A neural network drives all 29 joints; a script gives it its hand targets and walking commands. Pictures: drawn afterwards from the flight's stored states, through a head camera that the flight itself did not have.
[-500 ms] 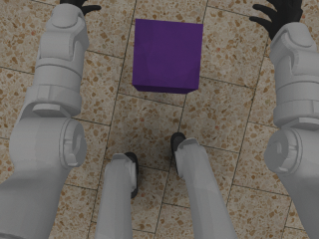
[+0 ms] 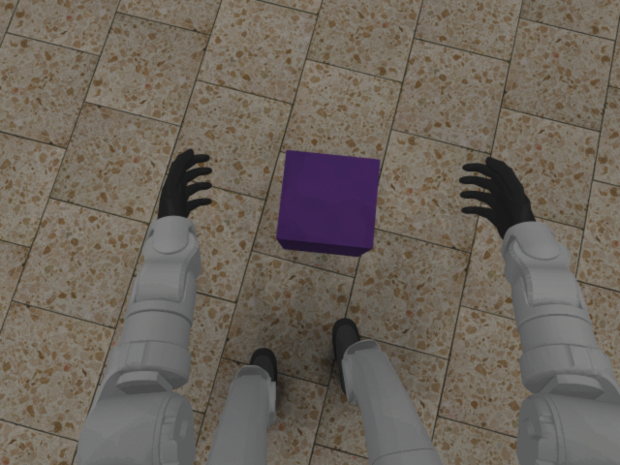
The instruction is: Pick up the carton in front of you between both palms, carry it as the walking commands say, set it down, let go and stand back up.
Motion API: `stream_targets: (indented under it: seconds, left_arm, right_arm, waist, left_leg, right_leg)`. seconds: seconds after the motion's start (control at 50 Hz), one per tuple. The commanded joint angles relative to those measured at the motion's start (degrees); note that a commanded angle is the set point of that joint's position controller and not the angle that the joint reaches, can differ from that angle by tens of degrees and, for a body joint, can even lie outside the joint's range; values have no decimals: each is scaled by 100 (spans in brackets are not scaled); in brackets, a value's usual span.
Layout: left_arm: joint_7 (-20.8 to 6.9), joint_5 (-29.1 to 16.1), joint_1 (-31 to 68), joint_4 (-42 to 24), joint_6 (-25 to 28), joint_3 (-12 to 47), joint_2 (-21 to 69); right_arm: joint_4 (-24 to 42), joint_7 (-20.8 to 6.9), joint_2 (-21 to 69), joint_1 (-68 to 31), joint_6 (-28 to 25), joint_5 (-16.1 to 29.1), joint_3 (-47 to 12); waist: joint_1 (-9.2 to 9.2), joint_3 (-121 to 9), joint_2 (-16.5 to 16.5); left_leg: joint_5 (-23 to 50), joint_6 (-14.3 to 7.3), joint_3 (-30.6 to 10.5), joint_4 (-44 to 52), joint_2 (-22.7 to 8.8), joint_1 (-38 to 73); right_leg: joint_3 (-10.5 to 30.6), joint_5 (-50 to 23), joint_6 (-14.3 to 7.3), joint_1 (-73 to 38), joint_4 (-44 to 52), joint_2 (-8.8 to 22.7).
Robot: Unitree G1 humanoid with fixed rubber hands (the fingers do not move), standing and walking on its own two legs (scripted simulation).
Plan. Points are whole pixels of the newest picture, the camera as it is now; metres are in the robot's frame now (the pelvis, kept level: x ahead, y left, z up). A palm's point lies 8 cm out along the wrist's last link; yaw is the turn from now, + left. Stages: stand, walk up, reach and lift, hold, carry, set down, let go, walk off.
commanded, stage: let go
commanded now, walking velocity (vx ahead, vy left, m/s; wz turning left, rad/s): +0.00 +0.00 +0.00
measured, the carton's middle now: (326, 209) +0.49 -0.08 -0.58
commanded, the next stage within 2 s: stand in 1.06 s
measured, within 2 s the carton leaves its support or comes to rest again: neither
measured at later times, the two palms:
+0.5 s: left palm (61, 356) +0.28 +0.23 -0.02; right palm (547, 372) +0.21 -0.22 +0.00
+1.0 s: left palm (15, 411) +0.24 +0.25 +0.00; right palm (542, 369) +0.21 -0.21 +0.01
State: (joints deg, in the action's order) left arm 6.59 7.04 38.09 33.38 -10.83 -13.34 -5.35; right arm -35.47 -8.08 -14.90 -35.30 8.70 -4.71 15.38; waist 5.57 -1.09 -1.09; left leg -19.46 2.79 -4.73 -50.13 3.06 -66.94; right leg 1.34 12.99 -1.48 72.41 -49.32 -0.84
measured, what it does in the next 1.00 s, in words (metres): rises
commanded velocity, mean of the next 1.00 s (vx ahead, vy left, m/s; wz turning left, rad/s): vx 0.00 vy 0.00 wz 0.00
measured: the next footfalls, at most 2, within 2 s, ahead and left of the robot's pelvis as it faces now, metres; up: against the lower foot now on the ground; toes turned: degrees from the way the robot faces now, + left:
none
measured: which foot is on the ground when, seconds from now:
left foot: down 0.00-1.00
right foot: down 0.00-1.00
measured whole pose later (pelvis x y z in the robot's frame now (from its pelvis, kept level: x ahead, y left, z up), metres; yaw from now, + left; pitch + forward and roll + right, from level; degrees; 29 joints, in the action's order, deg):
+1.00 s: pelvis +0.07 +0.03 +0.07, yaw -3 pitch -3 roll -1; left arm -2.1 -0.4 -12.6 26.4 -5.4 -1.6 -11.7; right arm -22.5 -2.4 -13.3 12.8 10.7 -1.5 2.2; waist 0.0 4.6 -1.4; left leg -19.7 -0.9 -3.0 -26.6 1.1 -3.3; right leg 3.0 13.6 0.8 8.8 -25.9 -1.4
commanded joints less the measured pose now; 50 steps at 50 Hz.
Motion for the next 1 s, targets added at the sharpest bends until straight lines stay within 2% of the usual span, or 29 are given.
stream_targets:
  seconds: [0.0,0.12,0.22,0.32,0.38,0.46,0.54,0.68,0.82,0.88,0.9,0.92,0.98]
  left_arm:
    - [-92,-13,274,-781,303,59,-428]
    - [-321,-82,-1154,-481,658,180,-513]
    - [-456,-201,-2193,-461,939,348,-659]
    - [-565,-340,-3134,-635,1149,543,-782]
    - [-626,-411,-3617,-753,1205,643,-846]
    - [-717,-480,-4159,-944,1164,776,-894]
    - [-822,-539,-4542,-1149,1030,872,-944]
    - [-979,-719,-4760,-1362,724,1029,-1018]
    - [-1028,-731,-4761,-1424,515,1025,-1084]
    - [-1021,-665,-4822,-1420,472,979,-1111]
    - [-903,-807,-5118,-1017,615,1016,-1095]
    - [-849,-744,-5066,-1145,647,998,-1147]
    - [-803,-753,-4906,-1216,680,1035,-1145]
  right_arm:
    - [709,-15,-543,111,-248,167,-127]
    - [845,104,-310,1454,-557,361,-466]
    - [1089,260,-224,2602,-788,460,-727]
    - [1381,361,-165,3674,-936,567,-975]
    - [1534,393,-157,4118,-965,620,-1100]
    - [1617,386,-214,4395,-913,611,-1177]
    - [1617,382,-277,4593,-768,549,-1166]
    - [1623,402,-390,4717,-417,407,-1067]
    - [1646,399,-362,4680,-218,352,-1044]
    - [1675,398,-338,4692,-197,364,-1051]
    - [1896,543,-609,4509,95,288,-1032]
    - [1853,593,-534,4690,157,282,-1082]
    - [1859,660,-435,4704,216,339,-1163]
  waist:
    - [133,-4498,220]
    - [-57,-3688,373]
    - [-113,-3076,472]
    - [-155,-2364,362]
    - [-247,-1816,202]
    - [-382,-1047,-131]
    - [-476,-456,-326]
    - [-472,229,-157]
    - [-486,335,-26]
    - [-539,260,-69]
    - [-559,-47,43]
    - [-577,-43,-119]
    - [-531,-32,-153]
  left_leg:
    - [506,16,663,794,280,633]
    - [426,-91,596,1250,222,1191]
    - [608,-172,519,1650,149,2014]
    - [948,-217,411,2106,52,3233]
    - [1123,-229,362,2424,-1,3896]
    - [1294,-188,314,2788,-83,4644]
    - [1374,-163,268,3064,-198,4910]
    - [1326,-220,199,3306,-365,4875]
    - [1678,-182,218,3171,-310,5167]
    - [1948,-156,238,3074,-260,5325]
    - [2562,-108,231,2830,-259,5702]
    - [2775,-76,229,2740,-237,5747]
    - [2693,-119,235,2718,-196,5678]
  right_leg:
    - [45,-2555,222,-5580,263,15]
    - [233,-2596,276,-6227,759,62]
    - [295,-2799,296,-6656,1165,71]
    - [205,-2667,303,-6827,1625,26]
    - [100,-2357,307,-6870,1926,-24]
    - [-55,-1675,280,-6848,2281,-132]
    - [-138,-1402,252,-7111,2447,-230]
    - [-204,-1219,234,-7573,2424,-327]
    - [-200,-1292,241,-7600,2436,-333]
    - [-163,-1445,240,-7591,2454,-323]
    - [-206,-1316,280,-7381,2291,-451]
    - [-184,-1328,268,-7271,2291,-429]
    - [-116,-1500,270,-7145,2289,-418]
